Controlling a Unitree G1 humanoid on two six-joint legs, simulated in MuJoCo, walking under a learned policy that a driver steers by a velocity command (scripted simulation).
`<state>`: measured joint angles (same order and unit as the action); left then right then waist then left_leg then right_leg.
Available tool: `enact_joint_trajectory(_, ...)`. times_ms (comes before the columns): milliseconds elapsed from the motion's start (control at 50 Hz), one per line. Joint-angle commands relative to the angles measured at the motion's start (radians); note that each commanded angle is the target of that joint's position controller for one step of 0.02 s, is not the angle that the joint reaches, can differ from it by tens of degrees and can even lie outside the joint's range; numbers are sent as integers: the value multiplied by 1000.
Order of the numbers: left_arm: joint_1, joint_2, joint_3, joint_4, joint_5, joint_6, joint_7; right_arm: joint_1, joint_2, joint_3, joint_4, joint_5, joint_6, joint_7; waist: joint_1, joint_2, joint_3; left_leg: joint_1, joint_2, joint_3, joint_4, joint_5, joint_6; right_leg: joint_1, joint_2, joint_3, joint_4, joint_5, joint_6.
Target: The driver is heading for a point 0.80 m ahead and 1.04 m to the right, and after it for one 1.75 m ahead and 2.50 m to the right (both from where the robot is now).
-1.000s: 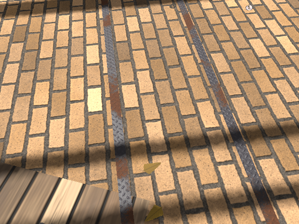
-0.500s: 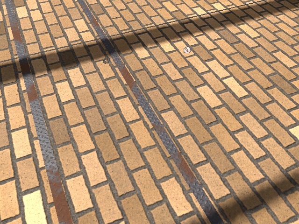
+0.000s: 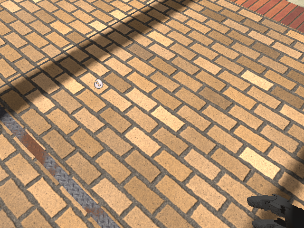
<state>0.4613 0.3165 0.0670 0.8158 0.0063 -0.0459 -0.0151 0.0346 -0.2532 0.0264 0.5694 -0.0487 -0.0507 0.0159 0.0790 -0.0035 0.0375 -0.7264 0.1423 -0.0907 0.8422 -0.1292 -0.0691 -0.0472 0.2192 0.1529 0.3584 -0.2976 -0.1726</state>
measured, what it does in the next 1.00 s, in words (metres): walks ahead, turning right: left foot, then right foot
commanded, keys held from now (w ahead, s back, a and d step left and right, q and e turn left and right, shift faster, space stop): w+e+shift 0.52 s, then e+shift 0.48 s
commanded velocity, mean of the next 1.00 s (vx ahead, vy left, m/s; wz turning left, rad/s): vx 0.72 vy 0.00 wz -0.99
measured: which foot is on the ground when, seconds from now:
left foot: up 0.00-0.12, down 0.14-0.60, up 0.62-0.96, down 0.98-1.00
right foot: down 0.00-0.12, up 0.14-0.58, down 0.60-0.96, up 0.98-1.00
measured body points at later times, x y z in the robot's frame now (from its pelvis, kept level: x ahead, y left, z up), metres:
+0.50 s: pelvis +0.44 +0.02 -0.02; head +0.46 +0.00 +0.43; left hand +0.80 +0.08 -0.05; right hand +0.24 -0.20 -0.14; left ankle +0.31 +0.19 -0.73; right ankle +0.58 -0.14 -0.68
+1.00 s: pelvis +0.76 -0.17 -0.02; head +0.77 -0.22 +0.42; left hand +1.09 -0.09 -0.11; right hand +0.71 -0.52 -0.07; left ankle +0.95 -0.24 -0.74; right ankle +0.64 -0.12 -0.72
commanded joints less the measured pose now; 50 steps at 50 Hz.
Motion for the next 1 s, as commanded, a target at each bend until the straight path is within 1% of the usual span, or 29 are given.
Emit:
enact_joint_trajectory(20,-105,184,54,-93,-13,-34,-5,-59,-94,-26,-61,25,-5,5,-33,-10,22,352,-81,83,-180,233,14,-307,-209,229,-173,385,-88)
enact_joint_trajectory(80,-88,206,64,-86,-9,-26,6,-11,-151,-48,-48,27,-10,-7,-50,-29,-31,447,-129,59,-301,136,35,-131,-232,274,-24,589,-33)
enact_joint_trajectory(100,-98,234,69,-86,0,-24,6,98,-195,-69,-17,29,-14,-19,-105,-18,-108,563,-159,64,-296,24,45,-93,-223,266,127,716,-9)
enact_joint_trajectory(120,-144,254,71,-91,3,-27,1,289,-231,-90,25,28,-18,-35,-226,2,-199,773,-148,79,-299,-42,55,-153,-189,229,362,739,17)
enact_joint_trajectory(140,-174,162,44,-115,6,-40,0,509,-299,-117,60,6,-23,-59,-313,75,-318,1018,19,-78,-297,-323,83,-310,-138,163,691,516,33)
enact_joint_trajectory(160,-82,3,2,-168,-31,-40,1,491,-373,-129,58,-36,-24,-57,-200,384,-409,1185,310,-621,-510,-672,152,-608,-29,50,971,-242,59)
enact_joint_trajectory(180,-100,64,-9,-169,-12,-27,11,363,-320,-133,43,-18,-17,-48,-159,358,-337,1072,315,-812,-609,-794,181,-726,-117,-1,1059,-142,44)
enact_joint_trajectory(200,-174,115,2,-156,10,-12,7,275,-222,-113,29,-8,-12,-44,-156,202,-206,936,268,-626,-595,-742,179,-739,-184,-33,1041,-41,47)
enact_joint_trajectory(220,-215,122,3,-155,23,-2,-8,258,-175,-102,47,-5,-9,-39,-148,91,-128,828,222,-452,-582,-555,171,-718,-223,-54,999,4,56)
enact_joint_trajectory(320,-332,34,-25,-229,31,52,-60,339,-113,-84,167,28,-48,-14,-96,92,5,663,148,-37,-652,-76,124,-753,-312,-81,950,79,78)
enact_joint_trajectory(440,-539,44,-43,-308,25,54,-88,366,-146,-88,225,20,-72,-16,-88,35,112,642,66,301,-746,290,85,-697,-281,-237,603,301,53)
enact_joint_trajectory(480,-575,26,-52,-309,22,50,-94,403,-172,-92,243,17,-66,-24,-89,35,119,695,54,375,-709,625,59,-604,-230,-322,472,291,11)
enact_joint_trajectory(520,-524,43,-45,-286,22,46,-83,435,-225,-103,243,21,-49,-40,-46,86,48,790,79,390,-565,1091,49,-487,-154,-377,425,231,-19)
enact_joint_trajectory(560,-252,98,-16,-204,29,35,-61,375,-280,-119,221,25,-16,-54,98,105,-84,757,118,362,-187,1281,63,-197,-90,-346,373,168,-48)
enact_joint_trajectory(580,-35,134,12,-129,30,22,-38,330,-273,-119,198,31,-8,-47,175,80,-174,630,118,340,119,1115,69,67,-88,-267,265,241,-83)
enact_joint_trajectory(600,-49,162,35,-98,21,24,-1,344,-205,-111,195,25,-9,-27,104,-54,-143,370,-26,323,436,90,48,238,-168,-124,209,279,-93)
enact_joint_trajectory(620,-112,309,67,-150,38,45,3,431,-136,-96,109,22,-6,-29,-14,-210,-246,20,-162,264,861,-485,-10,495,-447,331,282,868,-260)
enact_joint_trajectory(640,-56,308,85,-187,15,54,7,344,-185,-94,52,31,-19,-35,56,-37,-421,-72,-141,62,900,-394,-8,544,-510,505,146,851,-347)
enact_joint_trajectory(660,-140,286,83,-234,-35,16,-5,211,-199,-91,-23,62,-89,-48,39,30,-392,-79,-175,-74,805,-387,9,465,-486,615,1,542,-340)
enact_joint_trajectory(680,-223,238,73,-230,-46,-10,-14,186,-188,-96,-19,71,-108,-60,-44,156,-221,-102,-133,-72,692,-353,7,288,-451,549,-46,455,-290)
enact_joint_trajectory(700,-296,191,59,-243,-50,-23,-12,209,-198,-103,6,65,-100,-66,-106,197,-141,-38,-95,-72,620,-321,-8,121,-416,469,-59,502,-250)
enact_joint_trajectory(740,-355,140,48,-253,-40,-26,-3,237,-213,-124,14,45,-67,-63,-165,150,-42,85,-63,-53,452,-303,-32,-135,-337,317,-72,684,-203)
enact_joint_trajectory(800,-328,140,58,-220,-45,6,37,92,-104,-99,-47,14,-58,-60,-134,74,-35,210,-145,44,97,-162,-41,-345,-159,149,9,859,-105)
enact_joint_trajectory(860,-249,141,71,-186,-58,66,72,26,-73,-93,-60,40,-55,-43,-72,-9,-155,419,-275,84,-215,135,-37,-386,-81,145,104,697,38)
enact_joint_trajectory(900,-229,116,66,-178,-56,83,79,-24,-94,-106,-79,59,-51,-33,-56,-72,-150,478,-296,47,-317,205,-35,-373,-81,225,143,509,83)
enact_joint_trajectory(940,-274,79,57,-201,-48,78,76,-6,-135,-126,-75,57,-52,-34,-92,-117,-140,511,-256,-13,-430,264,-13,-300,-77,278,260,396,111)
enact_joint_trajectory(960,-304,59,48,-216,-44,73,67,95,-144,-132,-49,43,-56,-41,-148,-102,-201,649,-190,-35,-517,407,25,-287,-47,232,435,324,144)
enact_joint_trajectory(980,-259,-22,21,-236,-11,74,58,192,-161,-128,-35,25,-50,-54,-146,28,-349,923,57,-213,-393,744,127,-407,-8,139,717,-247,179)
enact_joint_trajectory(1000,-89,14,16,-259,-27,65,33,227,-170,-119,-45,-10,-42,-54,-66,225,-520,1129,376,-577,-323,946,374,-573,15,143,995,-533,214)
Next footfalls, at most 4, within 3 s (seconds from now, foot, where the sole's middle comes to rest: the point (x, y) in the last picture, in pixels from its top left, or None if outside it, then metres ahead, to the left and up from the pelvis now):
0.14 left None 0.35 0.18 -0.77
0.60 right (199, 186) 0.67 -0.15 -0.77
0.98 left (223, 136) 0.97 -0.28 -0.77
1.32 right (225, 179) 0.72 -0.27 -0.77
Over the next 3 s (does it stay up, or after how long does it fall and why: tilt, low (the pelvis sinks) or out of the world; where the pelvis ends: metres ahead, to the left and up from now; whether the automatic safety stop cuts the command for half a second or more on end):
stays up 0.82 -1.56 -0.01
